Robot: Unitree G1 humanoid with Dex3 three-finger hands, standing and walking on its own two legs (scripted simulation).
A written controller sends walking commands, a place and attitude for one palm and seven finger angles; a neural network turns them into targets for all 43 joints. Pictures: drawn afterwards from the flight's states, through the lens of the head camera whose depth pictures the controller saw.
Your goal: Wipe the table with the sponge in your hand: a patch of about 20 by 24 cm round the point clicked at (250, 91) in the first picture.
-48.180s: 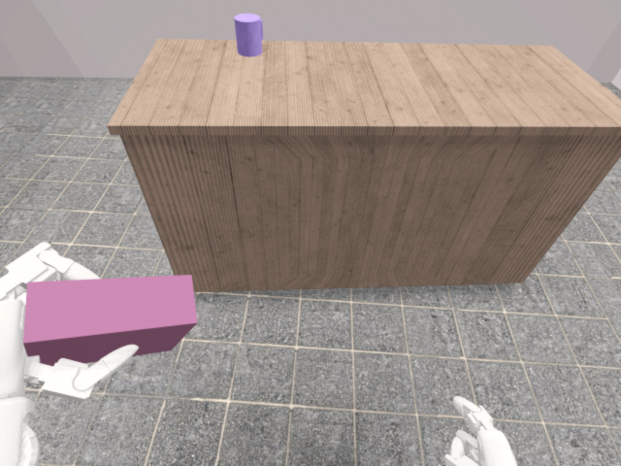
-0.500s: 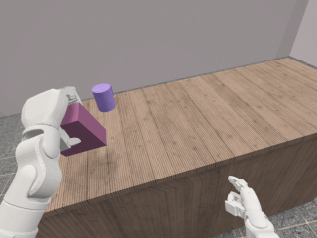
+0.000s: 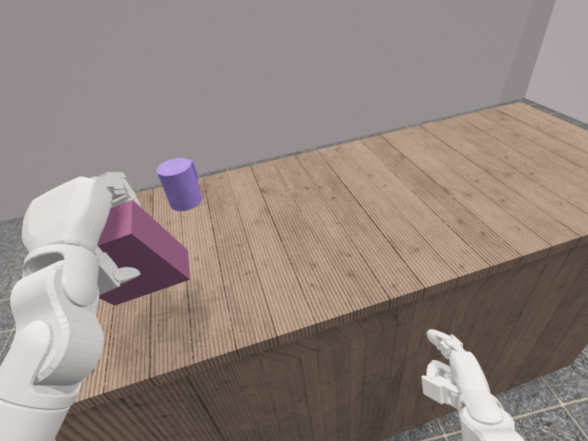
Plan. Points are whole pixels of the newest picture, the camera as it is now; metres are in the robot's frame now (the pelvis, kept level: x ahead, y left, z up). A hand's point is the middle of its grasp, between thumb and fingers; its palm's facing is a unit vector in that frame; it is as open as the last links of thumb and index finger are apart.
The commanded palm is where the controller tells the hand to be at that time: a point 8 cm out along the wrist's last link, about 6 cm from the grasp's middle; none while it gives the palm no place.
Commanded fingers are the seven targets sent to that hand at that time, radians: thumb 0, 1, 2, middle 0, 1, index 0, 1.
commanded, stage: bring the sponge back beside the body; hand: left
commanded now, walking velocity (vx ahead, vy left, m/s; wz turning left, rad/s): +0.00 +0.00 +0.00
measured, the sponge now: (133, 265) +0.27 +0.26 +0.15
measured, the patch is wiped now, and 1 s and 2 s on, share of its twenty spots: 0.95 0.95 0.95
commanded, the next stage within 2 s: step back with the hand held close in 1.40 s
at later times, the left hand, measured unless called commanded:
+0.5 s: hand (98, 266) +0.23 +0.27 +0.19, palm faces +0.26 -0.14 -0.95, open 9.4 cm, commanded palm +0.17 +0.27 +0.26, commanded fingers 0.00 0.10 1.30 -1.20 -1.60 -1.20 -1.60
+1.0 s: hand (68, 301) +0.19 +0.29 +0.18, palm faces +0.26 -0.15 -0.95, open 9.4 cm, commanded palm +0.14 +0.29 +0.24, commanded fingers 0.00 0.10 1.30 -1.20 -1.60 -1.20 -1.60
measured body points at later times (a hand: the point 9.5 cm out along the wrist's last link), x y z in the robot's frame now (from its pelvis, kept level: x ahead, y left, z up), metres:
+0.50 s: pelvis +0.00 -0.01 +0.00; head -0.05 -0.06 +0.44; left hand +0.21 +0.27 +0.24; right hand +0.27 -0.19 -0.05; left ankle +0.03 +0.11 -0.74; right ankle +0.03 -0.08 -0.74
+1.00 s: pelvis -0.01 +0.01 +0.00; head -0.06 -0.04 +0.44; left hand +0.17 +0.30 +0.23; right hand +0.27 -0.16 -0.05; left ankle +0.03 +0.11 -0.74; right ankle +0.03 -0.08 -0.74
